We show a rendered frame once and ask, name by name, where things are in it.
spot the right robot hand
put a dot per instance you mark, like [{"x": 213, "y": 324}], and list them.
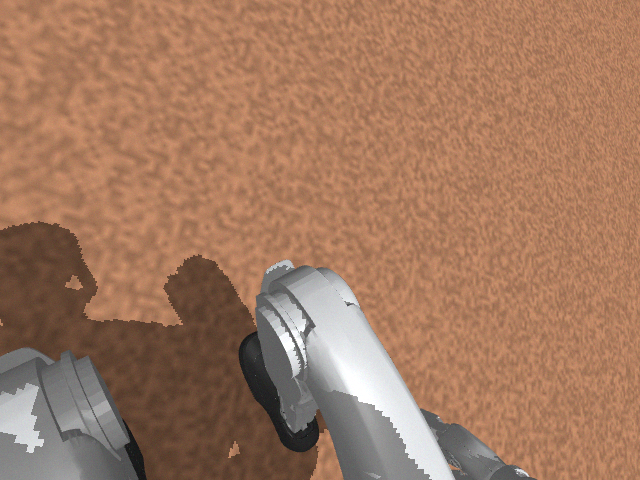
[{"x": 463, "y": 450}]

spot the left robot foot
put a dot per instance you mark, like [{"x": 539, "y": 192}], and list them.
[{"x": 135, "y": 455}]

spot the right robot foot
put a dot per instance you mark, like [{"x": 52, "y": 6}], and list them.
[{"x": 265, "y": 393}]

